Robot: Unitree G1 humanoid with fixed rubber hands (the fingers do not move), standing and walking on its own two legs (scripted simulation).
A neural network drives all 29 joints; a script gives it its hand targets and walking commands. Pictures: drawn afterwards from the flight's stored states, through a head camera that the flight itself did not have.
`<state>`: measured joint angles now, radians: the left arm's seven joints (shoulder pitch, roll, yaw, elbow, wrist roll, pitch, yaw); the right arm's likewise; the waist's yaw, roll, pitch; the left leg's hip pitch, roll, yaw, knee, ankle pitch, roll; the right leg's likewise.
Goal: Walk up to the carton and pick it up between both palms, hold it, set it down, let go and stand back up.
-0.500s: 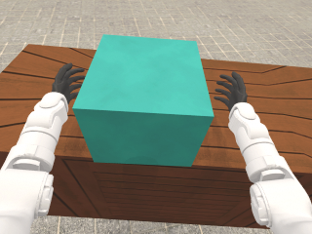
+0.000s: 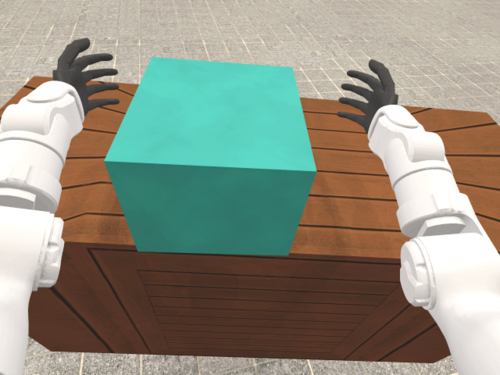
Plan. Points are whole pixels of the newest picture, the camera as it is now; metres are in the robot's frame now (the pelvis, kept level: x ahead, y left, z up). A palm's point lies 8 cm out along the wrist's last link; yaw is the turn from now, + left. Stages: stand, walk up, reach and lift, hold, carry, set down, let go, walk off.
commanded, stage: set down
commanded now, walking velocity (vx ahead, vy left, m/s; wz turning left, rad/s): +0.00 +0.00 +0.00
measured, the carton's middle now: (219, 154) +0.49 +0.03 +0.09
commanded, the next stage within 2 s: none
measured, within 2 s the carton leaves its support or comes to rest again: neither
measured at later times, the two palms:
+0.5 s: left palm (52, 159) +0.39 +0.26 +0.17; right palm (370, 173) +0.37 -0.20 +0.16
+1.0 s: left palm (52, 207) +0.33 +0.25 +0.14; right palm (383, 220) +0.30 -0.21 +0.13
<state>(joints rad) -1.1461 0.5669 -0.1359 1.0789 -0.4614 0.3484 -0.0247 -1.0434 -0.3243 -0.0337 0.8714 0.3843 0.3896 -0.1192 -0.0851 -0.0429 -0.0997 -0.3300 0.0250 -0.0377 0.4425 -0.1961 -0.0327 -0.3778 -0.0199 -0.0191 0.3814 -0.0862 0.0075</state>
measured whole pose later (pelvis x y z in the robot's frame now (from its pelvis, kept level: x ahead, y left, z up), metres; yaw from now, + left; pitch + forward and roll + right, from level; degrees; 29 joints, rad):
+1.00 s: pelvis +0.01 +0.01 +0.00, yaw -1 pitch -6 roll +0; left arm -0.28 0.42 0.17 0.12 -0.30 0.58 -0.08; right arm -0.17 -0.22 -0.09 -0.03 0.32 0.49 -0.17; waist -0.02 -0.01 0.04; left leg -0.06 0.03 -0.02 0.40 -0.22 -0.02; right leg -0.12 -0.02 0.00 0.35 -0.11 0.02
